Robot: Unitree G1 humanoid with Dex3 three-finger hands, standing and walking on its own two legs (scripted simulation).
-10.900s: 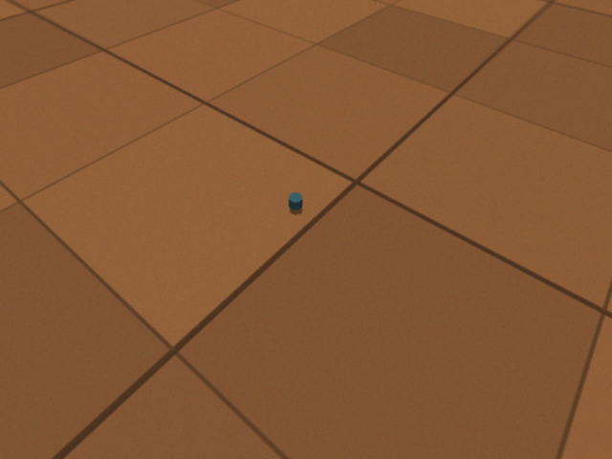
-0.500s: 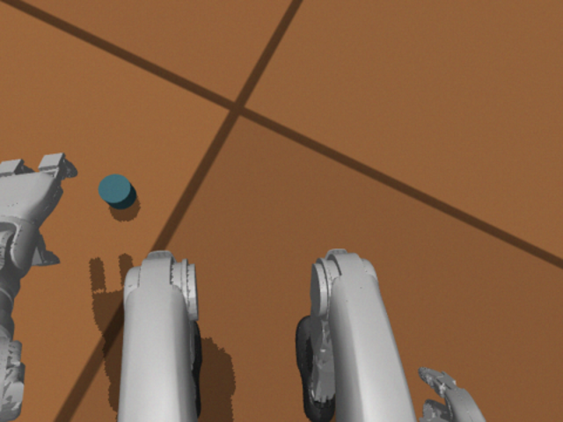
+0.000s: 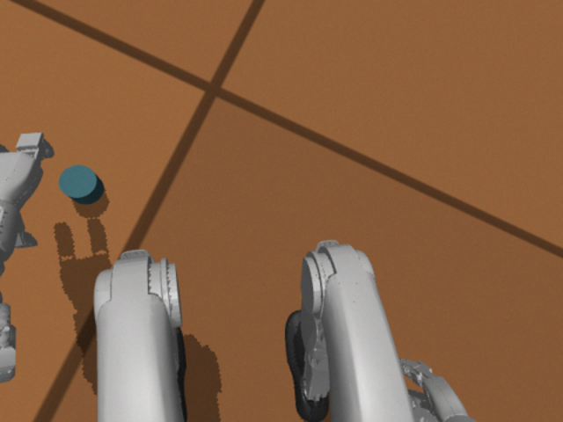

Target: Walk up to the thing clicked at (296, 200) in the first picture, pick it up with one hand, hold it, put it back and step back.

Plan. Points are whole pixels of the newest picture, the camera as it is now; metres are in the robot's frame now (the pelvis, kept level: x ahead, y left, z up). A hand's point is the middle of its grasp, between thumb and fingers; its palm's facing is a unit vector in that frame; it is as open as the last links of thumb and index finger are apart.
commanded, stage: rise first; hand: left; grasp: from above
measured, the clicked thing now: (82, 185) +0.47 +0.32 -0.32
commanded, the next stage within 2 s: none
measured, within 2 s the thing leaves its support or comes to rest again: neither
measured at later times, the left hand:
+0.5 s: hand (33, 197) +0.41 +0.34 -0.19, palm faces -0.45 -0.10 -0.89, open 14.0 cm
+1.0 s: hand (31, 190) +0.43 +0.35 -0.20, palm faces -0.44 -0.10 -0.89, open 14.1 cm
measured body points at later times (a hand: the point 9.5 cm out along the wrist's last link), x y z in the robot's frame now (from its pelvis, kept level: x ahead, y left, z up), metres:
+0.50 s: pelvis +0.00 +0.00 -0.02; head +0.24 +0.07 +0.36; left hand +0.43 +0.34 -0.14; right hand +0.09 -0.28 -0.14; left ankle +0.09 +0.14 -0.31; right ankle +0.09 -0.13 -0.31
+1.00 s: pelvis +0.01 +0.00 -0.03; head +0.25 +0.08 +0.35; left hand +0.44 +0.35 -0.15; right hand +0.08 -0.28 -0.13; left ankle +0.09 +0.14 -0.31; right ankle +0.09 -0.13 -0.31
